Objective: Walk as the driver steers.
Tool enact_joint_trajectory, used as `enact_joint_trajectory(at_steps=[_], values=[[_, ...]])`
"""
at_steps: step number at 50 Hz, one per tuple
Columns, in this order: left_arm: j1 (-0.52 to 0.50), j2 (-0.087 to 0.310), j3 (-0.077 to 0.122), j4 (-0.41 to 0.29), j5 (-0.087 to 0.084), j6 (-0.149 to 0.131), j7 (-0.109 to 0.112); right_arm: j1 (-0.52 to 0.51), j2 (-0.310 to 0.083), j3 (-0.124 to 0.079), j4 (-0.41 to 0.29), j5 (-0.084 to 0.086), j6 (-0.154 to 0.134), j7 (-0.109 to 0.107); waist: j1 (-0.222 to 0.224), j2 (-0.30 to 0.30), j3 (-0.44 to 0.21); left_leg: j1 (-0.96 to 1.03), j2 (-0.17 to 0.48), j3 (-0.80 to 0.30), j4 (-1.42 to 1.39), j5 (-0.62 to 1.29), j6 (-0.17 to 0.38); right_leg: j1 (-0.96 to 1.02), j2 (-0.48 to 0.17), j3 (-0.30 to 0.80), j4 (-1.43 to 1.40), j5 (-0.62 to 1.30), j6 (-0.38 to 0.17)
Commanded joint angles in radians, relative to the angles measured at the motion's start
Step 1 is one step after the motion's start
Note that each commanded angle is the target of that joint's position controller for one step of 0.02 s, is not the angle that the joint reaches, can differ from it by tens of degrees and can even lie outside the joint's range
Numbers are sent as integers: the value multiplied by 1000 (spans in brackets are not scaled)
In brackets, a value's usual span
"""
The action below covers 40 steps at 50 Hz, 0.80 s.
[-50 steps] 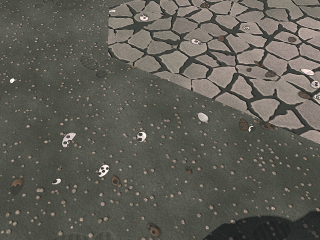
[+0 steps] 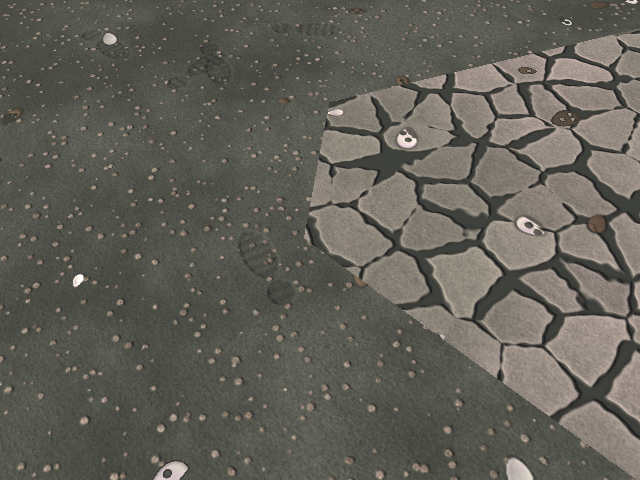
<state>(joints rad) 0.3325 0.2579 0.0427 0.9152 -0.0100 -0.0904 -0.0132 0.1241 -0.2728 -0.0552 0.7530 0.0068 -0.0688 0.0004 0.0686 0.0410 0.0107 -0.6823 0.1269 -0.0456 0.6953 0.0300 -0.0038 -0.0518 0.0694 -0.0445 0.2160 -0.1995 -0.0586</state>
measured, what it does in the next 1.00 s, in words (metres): walks ahead, turning right: left foot, then right foot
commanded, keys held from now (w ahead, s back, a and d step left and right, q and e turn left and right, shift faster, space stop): w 0.22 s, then w+e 0.70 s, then w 0.08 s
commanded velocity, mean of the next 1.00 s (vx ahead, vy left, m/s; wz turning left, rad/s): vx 0.50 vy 0.00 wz -0.32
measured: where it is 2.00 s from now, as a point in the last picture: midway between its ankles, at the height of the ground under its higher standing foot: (462, 243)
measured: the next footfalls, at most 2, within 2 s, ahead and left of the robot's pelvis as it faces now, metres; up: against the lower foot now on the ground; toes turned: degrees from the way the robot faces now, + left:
left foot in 0.18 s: +0.29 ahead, +0.15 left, +0.00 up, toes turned +2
right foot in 0.72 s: +0.56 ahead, -0.12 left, +0.00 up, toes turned -16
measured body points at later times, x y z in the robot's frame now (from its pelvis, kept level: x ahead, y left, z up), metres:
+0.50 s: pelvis +0.29 +0.06 +0.00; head +0.30 +0.06 +0.45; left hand +0.45 +0.31 -0.12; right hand +0.31 -0.22 -0.12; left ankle +0.25 +0.15 -0.75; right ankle +0.42 -0.14 -0.68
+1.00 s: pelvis +0.56 -0.05 +0.00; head +0.59 -0.07 +0.45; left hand +0.73 +0.19 -0.11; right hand +0.65 -0.36 -0.09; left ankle +0.76 +0.09 -0.69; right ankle +0.52 -0.11 -0.75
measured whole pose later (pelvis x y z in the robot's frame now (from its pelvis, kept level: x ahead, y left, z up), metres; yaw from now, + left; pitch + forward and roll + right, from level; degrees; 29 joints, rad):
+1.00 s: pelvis +0.56 -0.05 +0.00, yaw -23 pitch +2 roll +0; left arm 0.31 0.27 0.07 0.75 -0.01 -0.05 0.00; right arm 0.08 -0.29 -0.05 0.73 -0.01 -0.10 0.00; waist 0.05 0.03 0.03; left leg -0.66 0.11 -0.08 0.81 -0.12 -0.05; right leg -0.18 0.11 0.08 0.34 -0.19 -0.09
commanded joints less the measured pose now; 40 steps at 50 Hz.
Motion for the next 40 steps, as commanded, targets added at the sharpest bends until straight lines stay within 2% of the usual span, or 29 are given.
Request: enact_joint_trajectory(at_steps=[1,3,5,6,7,8,9,10,11,12,13,14,15,16,17,19,22,25,28,30,31,33,34,35,36,37,38,39,40], values=[[32,178,38,-31,-10,-2,8,-123,-36,0,-90,8,-20,14,20,-93,41,47,-39,42,-114,81,1,-23,-257,113,-73,247,-138],[58,180,39,-15,-10,12,10,-168,-43,0,-112,11,-26,27,27,-97,54,19,-50,40,-158,37,17,56,-292,128,-39,275,-135],[59,192,45,-7,-12,25,15,-173,-59,-3,-125,11,-31,38,8,-110,50,29,-61,37,-190,-40,42,121,-324,141,10,344,-121],[49,200,48,-7,-12,29,17,-146,-73,-8,-120,11,-33,41,-14,-121,32,77,-74,45,-201,-78,56,139,-330,140,46,422,-111],[29,211,51,-11,-13,33,20,-84,-96,-19,-106,8,-35,40,-55,-133,-8,177,-103,69,-214,-104,75,143,-319,126,118,576,-98],[9,202,46,-15,-12,39,21,54,-133,-41,-64,5,-35,34,-129,-121,-92,372,-129,95,-240,-77,105,108,-275,89,273,694,-74],[4,167,30,-36,3,36,23,232,-193,-62,-22,-6,-32,24,-199,-76,-231,677,-28,-5,-184,-31,159,-61,-227,53,518,558,-41],[122,51,-6,-59,11,14,14,329,-298,-87,-1,-19,-25,18,-165,163,-379,1083,230,-457,-219,-154,324,-487,-56,11,921,70,32],[102,95,1,-39,-1,-11,5,351,-215,-65,5,-4,-19,20,-187,196,-440,1119,278,-686,-354,-260,359,-635,-27,147,1061,-378,31],[14,174,23,-64,-34,-22,-2,272,-165,-46,-4,-1,-18,16,-184,123,-265,988,248,-529,-374,-311,299,-725,-88,164,1120,-334,16],[-49,170,23,-78,-41,-24,-1,197,-136,-37,-17,-3,-17,13,-158,56,-163,831,208,-387,-401,-275,260,-714,-141,137,1080,-240,11],[-77,158,26,-80,-28,-16,3,139,-104,-27,-18,-8,-19,16,-127,18,-83,692,167,-291,-446,-226,238,-681,-173,124,1011,-173,18],[-62,146,32,-72,-20,1,8,101,-75,-18,-19,-16,-28,19,-91,29,-44,599,129,-213,-491,-191,211,-621,-202,134,963,-115,19],[-26,122,29,-64,-21,18,10,83,-82,-22,-13,-20,-36,21,-67,70,-39,534,128,-172,-525,-164,217,-565,-210,139,948,-86,30],[-8,101,26,-57,-20,31,12,77,-82,-24,-5,-19,-45,23,-56,63,-28,498,123,-127,-549,-118,223,-547,-213,140,935,-70,40],[-35,93,30,-71,-19,43,17,85,-97,-30,16,-26,-55,17,-49,39,-3,483,116,-45,-575,-54,220,-589,-210,155,891,2,55],[-103,84,32,-99,-10,40,11,108,-113,-35,40,-27,-54,3,-63,16,13,526,102,58,-582,26,199,-644,-197,163,732,173,64],[-199,60,23,-132,-6,32,-7,121,-131,-37,53,-20,-49,-8,-98,6,37,545,86,145,-597,27,171,-605,-180,96,550,307,55],[-292,46,14,-179,-6,32,-24,178,-148,-44,84,-10,-33,-15,-138,-9,71,656,123,177,-576,56,166,-644,-172,63,452,299,36],[-331,51,14,-214,-7,34,-37,200,-158,-50,98,0,-15,-17,-145,-7,81,750,152,190,-530,121,157,-682,-163,42,417,225,17],[-338,56,17,-229,-8,34,-43,200,-165,-53,101,4,-5,-19,-139,-1,79,784,164,198,-497,190,149,-680,-154,26,407,175,4],[-301,84,31,-244,-9,37,-52,175,-191,-61,92,8,11,-28,-99,34,32,817,167,228,-378,506,125,-582,-99,-35,404,68,-32],[-234,109,45,-236,-10,40,-53,164,-204,-64,87,9,21,-34,-57,53,-16,815,160,241,-267,666,111,-482,-59,-64,410,19,-54],[-99,151,71,-207,-14,41,-48,147,-208,-63,81,10,30,-38,20,44,-87,765,129,265,-82,716,85,-296,-14,-79,361,45,-86],[70,227,107,-169,-14,47,-31,148,-195,-55,66,4,26,-43,98,-16,-180,565,88,271,187,516,43,6,-51,37,319,85,-136],[99,344,131,-162,-22,48,-16,248,-44,-8,16,-34,-3,-23,3,-286,-270,88,-99,228,566,-373,-27,394,-319,561,284,1,-320],[120,292,110,-192,-15,38,-16,178,-84,-5,1,-2,-50,-6,44,-221,-413,-73,-181,-10,730,-626,-24,504,-416,898,109,-98,-397],[93,228,92,-189,-4,30,-15,73,-138,-20,-28,37,-77,7,71,-161,-290,-168,-117,-56,729,-546,6,440,-383,746,90,-46,-333],[36,193,83,-197,-8,24,-14,45,-130,-14,-38,34,-90,6,35,-89,-199,-151,-70,-50,643,-461,23,300,-339,613,96,23,-291]])
Keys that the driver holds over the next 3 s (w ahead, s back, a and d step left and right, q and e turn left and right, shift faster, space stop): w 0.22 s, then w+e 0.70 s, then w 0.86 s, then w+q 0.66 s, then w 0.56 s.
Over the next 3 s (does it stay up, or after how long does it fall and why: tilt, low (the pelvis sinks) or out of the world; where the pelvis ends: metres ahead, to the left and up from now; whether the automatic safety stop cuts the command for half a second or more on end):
stays up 1.63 -0.41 0.00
